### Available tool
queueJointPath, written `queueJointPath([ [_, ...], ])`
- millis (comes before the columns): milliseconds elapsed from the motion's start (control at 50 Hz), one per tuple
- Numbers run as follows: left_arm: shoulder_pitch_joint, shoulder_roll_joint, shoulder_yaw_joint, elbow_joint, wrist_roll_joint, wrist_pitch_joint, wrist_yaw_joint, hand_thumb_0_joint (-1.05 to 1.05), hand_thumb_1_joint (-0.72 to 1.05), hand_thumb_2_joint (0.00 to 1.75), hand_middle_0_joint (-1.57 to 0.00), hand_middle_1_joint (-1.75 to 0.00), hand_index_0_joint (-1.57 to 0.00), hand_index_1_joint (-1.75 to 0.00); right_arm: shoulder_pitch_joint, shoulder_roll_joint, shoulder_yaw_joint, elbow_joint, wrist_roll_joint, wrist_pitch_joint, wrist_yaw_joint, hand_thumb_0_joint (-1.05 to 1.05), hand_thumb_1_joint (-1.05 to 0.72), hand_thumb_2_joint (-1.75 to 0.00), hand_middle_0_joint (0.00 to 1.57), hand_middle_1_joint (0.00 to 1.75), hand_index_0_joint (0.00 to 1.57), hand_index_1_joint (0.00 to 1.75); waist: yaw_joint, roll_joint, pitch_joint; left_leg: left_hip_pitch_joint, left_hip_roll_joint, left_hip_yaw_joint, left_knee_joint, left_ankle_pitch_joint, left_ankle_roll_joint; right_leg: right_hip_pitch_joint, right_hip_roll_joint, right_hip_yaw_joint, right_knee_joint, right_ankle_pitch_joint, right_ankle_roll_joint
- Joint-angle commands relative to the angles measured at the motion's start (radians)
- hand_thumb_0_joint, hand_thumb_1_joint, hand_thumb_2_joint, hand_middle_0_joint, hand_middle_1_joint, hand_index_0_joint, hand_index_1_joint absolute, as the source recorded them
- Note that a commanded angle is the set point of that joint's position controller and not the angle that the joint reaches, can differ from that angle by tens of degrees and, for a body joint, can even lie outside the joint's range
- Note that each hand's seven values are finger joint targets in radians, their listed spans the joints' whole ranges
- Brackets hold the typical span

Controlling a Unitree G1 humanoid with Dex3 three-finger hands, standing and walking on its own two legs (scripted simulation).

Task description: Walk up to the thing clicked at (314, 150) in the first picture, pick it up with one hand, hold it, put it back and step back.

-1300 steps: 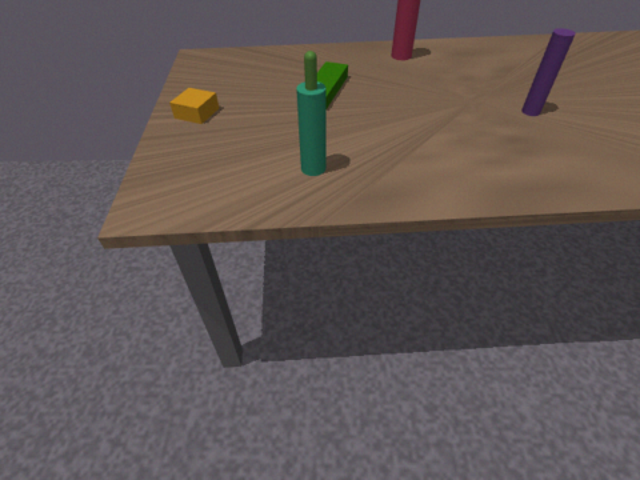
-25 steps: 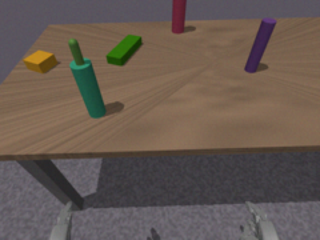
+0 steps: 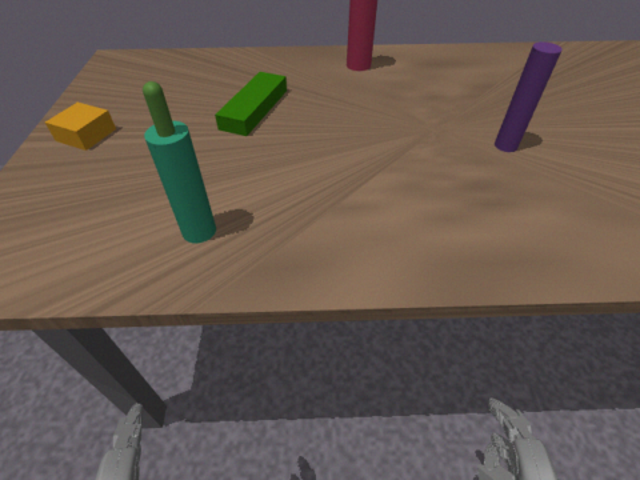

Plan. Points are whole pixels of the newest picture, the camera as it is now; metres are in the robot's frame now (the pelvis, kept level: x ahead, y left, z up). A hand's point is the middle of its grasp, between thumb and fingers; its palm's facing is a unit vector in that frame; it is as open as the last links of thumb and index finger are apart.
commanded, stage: home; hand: left
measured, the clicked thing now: (178, 169) +0.52 +0.20 +0.13
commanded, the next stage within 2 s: stand in 0.64 s
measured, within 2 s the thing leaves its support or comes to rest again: neither
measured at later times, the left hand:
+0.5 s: hand out of the picture +0.16 +0.18 -0.06, palm faces +0.06 -0.95 -0.31, open 17.4 cm
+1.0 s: hand out of the picture +0.05 +0.25 -0.11, palm faces +0.01 -0.93 -0.36, open 14.0 cm
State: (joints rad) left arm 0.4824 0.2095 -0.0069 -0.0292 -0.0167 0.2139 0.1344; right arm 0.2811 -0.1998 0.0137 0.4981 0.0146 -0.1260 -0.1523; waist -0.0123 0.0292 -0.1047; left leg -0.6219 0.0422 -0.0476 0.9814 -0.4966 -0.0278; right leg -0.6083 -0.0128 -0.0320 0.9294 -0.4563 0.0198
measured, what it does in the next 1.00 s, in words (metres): stands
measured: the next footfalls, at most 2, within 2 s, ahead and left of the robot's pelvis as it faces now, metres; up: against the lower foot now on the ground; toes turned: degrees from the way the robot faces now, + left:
none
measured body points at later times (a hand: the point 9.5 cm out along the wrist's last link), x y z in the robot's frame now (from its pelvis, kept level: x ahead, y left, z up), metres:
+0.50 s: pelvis -0.01 +0.00 +0.00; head +0.02 +0.00 +0.45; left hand +0.15 +0.23 -0.04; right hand +0.16 -0.24 -0.08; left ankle +0.00 +0.13 -0.68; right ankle +0.01 -0.13 -0.68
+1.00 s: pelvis -0.01 +0.00 +0.04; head -0.01 +0.00 +0.49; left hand +0.05 +0.30 -0.09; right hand +0.07 -0.29 -0.09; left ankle +0.00 +0.13 -0.68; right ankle +0.01 -0.14 -0.68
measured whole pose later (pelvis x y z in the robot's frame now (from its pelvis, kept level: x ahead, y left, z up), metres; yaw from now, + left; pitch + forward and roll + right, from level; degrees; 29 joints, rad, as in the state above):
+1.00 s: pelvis -0.01 +0.00 +0.04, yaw +1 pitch -2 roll +0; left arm 0.23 0.35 0.00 0.96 0.02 -0.01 0.02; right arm 0.20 -0.32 -0.03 0.98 -0.03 0.00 0.00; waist 0.02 0.00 0.04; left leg -0.28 0.02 -0.03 0.66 -0.34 -0.02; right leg -0.29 -0.04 -0.03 0.65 -0.33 0.02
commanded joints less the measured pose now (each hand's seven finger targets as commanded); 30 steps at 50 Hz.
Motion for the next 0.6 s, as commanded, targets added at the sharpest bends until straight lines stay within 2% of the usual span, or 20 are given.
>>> queueJointPath([
  [0, -0.01, 0.092, 0.053, -0.184, 0.013, -0.041, 0.008, 0.0, -0.54, 0.06, -0.05, -0.06, -0.05, -0.06, -0.057, -0.13, -0.052, -0.16, -0.005, -0.053, -0.012, 0.0, -0.9, -0.9, 0.2, 0.3, 0.2, 0.3, -0.008, 0.011, -0.115, 0.066, -0.029, 0.033, -0.16, 0.286, 0.022, 0.087, 0.034, -0.041, -0.126, 0.245, -0.029],
  [40, -0.012, 0.095, 0.056, -0.189, 0.013, -0.038, 0.009, 0.0, -0.55, 0.06, -0.05, -0.05, -0.05, -0.05, -0.053, -0.13, -0.052, -0.159, -0.005, -0.052, -0.013, 0.0, -0.9, -0.9, 0.2, 0.3, 0.2, 0.3, -0.008, 0.016, -0.117, 0.07, -0.03, 0.037, -0.154, 0.301, 0.022, 0.089, 0.033, -0.039, -0.128, 0.263, -0.028],
  [100, -0.03, 0.086, 0.042, -0.191, 0.012, -0.035, 0.007, 0.0, -0.53, 0.06, -0.05, -0.06, -0.05, -0.06, -0.049, -0.125, -0.047, -0.151, -0.006, -0.053, -0.015, 0.0, -0.9, -0.9, 0.2, 0.3, 0.2, 0.3, -0.015, 0.01, -0.1, 0.062, -0.03, 0.033, -0.16, 0.264, 0.025, 0.076, 0.032, -0.039, -0.133, 0.229, -0.026],
  [120, -0.038, 0.103, 0.065, -0.205, 0.011, -0.035, 0.01, 0.0, -0.55, 0.06, -0.05, -0.06, -0.05, -0.06, -0.056, -0.131, -0.051, -0.161, -0.005, -0.055, -0.015, 0.0, -0.9, -0.9, 0.2, 0.3, 0.2, 0.3, -0.006, 0.019, -0.091, 0.051, -0.03, 0.036, -0.167, 0.233, 0.024, 0.066, 0.032, -0.037, -0.138, 0.2, -0.028],
  [140, -0.031, 0.092, 0.046, -0.194, 0.013, -0.033, 0.007, 0.0, -0.55, 0.06, -0.05, -0.06, -0.05, -0.06, -0.059, -0.127, -0.046, -0.157, -0.006, -0.054, -0.016, 0.0, -0.9, -0.9, 0.2, 0.3, 0.2, 0.3, -0.01, 0.015, -0.089, 0.052, -0.031, 0.033, -0.169, 0.214, 0.026, 0.064, 0.032, -0.039, -0.144, 0.182, -0.027],
  [160, -0.029, 0.099, 0.059, -0.201, 0.011, -0.033, 0.008, 0.0, -0.55, 0.06, -0.05, -0.06, -0.05, -0.06, -0.06, -0.131, -0.051, -0.166, -0.005, -0.055, -0.016, 0.0, -0.9, -0.9, 0.2, 0.3, 0.2, 0.3, -0.011, 0.003, -0.103, 0.049, -0.032, 0.035, -0.163, 0.22, 0.028, 0.072, 0.031, -0.035, -0.148, 0.19, -0.026],
  [180, -0.027, 0.097, 0.05, -0.193, 0.011, -0.03, 0.007, 0.0, -0.54, 0.06, -0.05, -0.06, -0.05, -0.06, -0.062, -0.128, -0.045, -0.165, -0.005, -0.057, -0.016, 0.0, -0.9, -0.9, 0.2, 0.3, 0.2, 0.3, -0.011, -0.012, -0.08, 0.04, -0.033, 0.033, -0.169, 0.196, 0.03, 0.067, 0.031, -0.038, -0.15, 0.168, -0.024],
  [220, -0.017, 0.105, 0.061, -0.208, 0.009, -0.03, 0.008, 0.0, -0.54, 0.06, -0.05, -0.06, -0.05, -0.06, -0.064, -0.125, -0.044, -0.167, -0.004, -0.056, -0.016, 0.0, -0.9, -0.9, 0.2, 0.3, 0.2, 0.3, 0.001, 0.018, -0.086, 0.033, -0.037, 0.04, -0.168, 0.19, 0.028, 0.069, 0.027, -0.034, -0.152, 0.162, -0.027],
  [240, 0.007, 0.082, 0.049, -0.185, 0.011, -0.027, 0.005, 0.0, -0.54, 0.06, -0.05, -0.06, -0.05, -0.06, -0.055, -0.123, -0.045, -0.165, -0.005, -0.055, -0.017, 0.0, -0.9, -0.9, 0.2, 0.3, 0.2, 0.3, -0.006, -0.004, -0.106, 0.051, -0.033, 0.038, -0.165, 0.212, 0.028, 0.076, 0.032, -0.037, -0.146, 0.18, -0.026],
  [280, 0.01, 0.082, 0.05, -0.176, 0.011, -0.023, 0.006, 0.0, -0.53, 0.07, -0.05, -0.06, -0.05, -0.06, -0.054, -0.124, -0.046, -0.162, -0.006, -0.054, -0.018, 0.0, -0.9, -0.9, 0.2, 0.3, 0.2, 0.3, -0.007, 0.001, -0.1, 0.048, -0.035, 0.042, -0.157, 0.23, 0.028, 0.076, 0.03, -0.037, -0.148, 0.202, -0.024],
  [300, -0.026, 0.11, 0.069, -0.22, 0.011, -0.026, 0.008, 0.0, -0.53, 0.07, -0.05, -0.06, -0.05, -0.06, -0.056, -0.13, -0.049, -0.167, -0.004, -0.056, -0.021, 0.0, -0.9, -0.9, 0.2, 0.3, 0.2, 0.3, -0.007, 0.002, -0.118, 0.058, -0.034, 0.042, -0.155, 0.238, 0.029, 0.081, 0.029, -0.035, -0.147, 0.211, -0.025],
  [380, -0.018, 0.093, 0.058, -0.198, 0.012, -0.023, 0.007, 0.0, -0.53, 0.07, -0.05, -0.06, -0.05, -0.06, -0.057, -0.124, -0.045, -0.165, -0.005, -0.059, -0.023, 0.0, -0.9, -0.9, 0.2, 0.3, 0.2, 0.3, -0.007, -0.005, -0.086, 0.039, -0.035, 0.041, -0.165, 0.182, 0.031, 0.062, 0.03, -0.034, -0.153, 0.157, -0.025],
  [400, 0.012, 0.067, 0.037, -0.148, 0.012, -0.02, 0.004, 0.0, -0.55, 0.06, -0.05, -0.05, -0.05, -0.05, -0.055, -0.119, -0.042, -0.156, -0.007, -0.058, -0.024, 0.0, -0.9, -0.9, 0.2, 0.3, 0.2, 0.3, -0.015, -0.007, -0.082, 0.041, -0.034, 0.042, -0.162, 0.194, 0.031, 0.06, 0.03, -0.034, -0.153, 0.168, -0.024],
  [420, -0.01, 0.083, 0.052, -0.185, 0.009, -0.022, 0.005, 0.0, -0.53, 0.06, -0.05, -0.06, -0.05, -0.06, -0.059, -0.122, -0.044, -0.165, -0.005, -0.058, -0.023, 0.0, -0.9, -0.9, 0.2, 0.3, 0.2, 0.3, -0.006, 0.002, -0.103, 0.039, -0.035, 0.041, -0.162, 0.197, 0.03, 0.07, 0.029, -0.035, -0.151, 0.172, -0.025],
  [440, -0.192, 0.249, 0.099, 0.166, 0.109, -0.133, -0.037, 0.0, -0.55, 0.05, -0.05, -0.05, -0.05, -0.05, -0.106, -0.278, -0.087, 0.079, -0.121, 0.011, 0.036, 0.0, -0.9, -0.9, 0.2, 0.3, 0.2, 0.3, 0.02, -0.095, 0.062, 0.082, 0.0, -0.037, -0.206, 0.298, 0.065, 0.183, -0.044, 0.067, -0.172, 0.154, -0.098],
  [460, -0.159, 0.258, 0.108, 0.275, 0.119, -0.179, -0.062, 0.0, -0.58, 0.04, -0.05, -0.05, -0.05, -0.05, -0.074, -0.286, -0.099, 0.112, -0.131, 0.034, 0.064, 0.0, -0.9, -0.9, 0.2, 0.3, 0.2, 0.3, 0.026, -0.118, -0.018, 0.126, -0.002, -0.013, -0.173, 0.307, 0.096, 0.207, -0.074, 0.115, -0.18, 0.214, -0.122],
  [480, -0.168, 0.262, 0.106, 0.31, 0.117, -0.205, -0.074, 0.0, -0.56, 0.05, -0.05, -0.05, -0.05, -0.05, -0.065, -0.275, -0.098, 0.118, -0.129, 0.046, 0.076, 0.0, -0.9, -0.9, 0.2, 0.3, 0.2, 0.3, 0.02, -0.101, -0.027, 0.149, -0.003, -0.016, -0.178, 0.303, 0.107, 0.204, -0.085, 0.143, -0.178, 0.236, -0.133],
  [500, -0.178, 0.266, 0.095, 0.332, 0.107, -0.221, -0.088, 0.0, -0.56, 0.05, -0.05, -0.05, -0.05, -0.05, -0.083, -0.28, -0.096, 0.111, -0.12, 0.055, 0.089, 0.0, -0.9, -0.9, 0.2, 0.3, 0.2, 0.3, 0.019, -0.078, 0.014, 0.142, -0.007, -0.038, -0.202, 0.283, 0.118, 0.173, -0.075, 0.135, -0.19, 0.208, -0.129],
  [540, -0.212, 0.275, 0.081, 0.407, 0.084, -0.245, -0.105, 0.0, -0.53, 0.07, -0.05, -0.06, -0.05, -0.06, -0.086, -0.275, -0.093, 0.129, -0.079, 0.055, 0.121, 0.0, -0.9, -0.9, 0.2, 0.3, 0.2, 0.3, 0.024, -0.046, -0.011, 0.173, -0.011, -0.039, -0.239, 0.233, 0.12, 0.208, -0.077, 0.131, -0.201, 0.172, -0.118],
  [580, -0.234, 0.273, 0.078, 0.477, 0.068, -0.251, -0.113, 0.0, -0.6, 0.03, -0.04, -0.04, -0.04, -0.05, -0.103, -0.28, -0.1, 0.157, -0.066, 0.06, 0.136, 0.0, -0.9, -0.9, 0.2, 0.3, 0.2, 0.3, 0.032, -0.042, 0.001, 0.191, -0.01, -0.041, -0.26, 0.206, 0.111, 0.192, -0.074, 0.132, -0.228, 0.152, -0.111],
])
